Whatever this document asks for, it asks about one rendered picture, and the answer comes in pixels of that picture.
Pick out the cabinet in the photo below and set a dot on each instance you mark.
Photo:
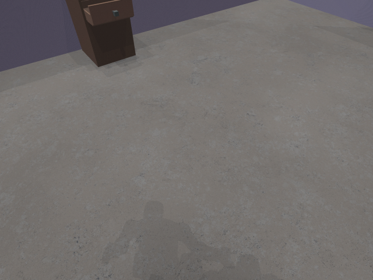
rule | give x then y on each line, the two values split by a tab
105	43

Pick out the drawer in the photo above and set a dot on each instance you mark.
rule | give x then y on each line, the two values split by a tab
98	12

